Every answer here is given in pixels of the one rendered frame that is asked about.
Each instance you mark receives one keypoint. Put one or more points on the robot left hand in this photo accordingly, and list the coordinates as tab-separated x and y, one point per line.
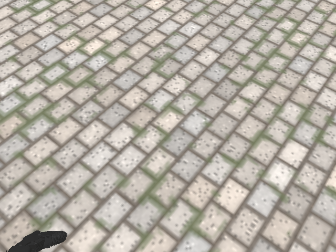
37	241

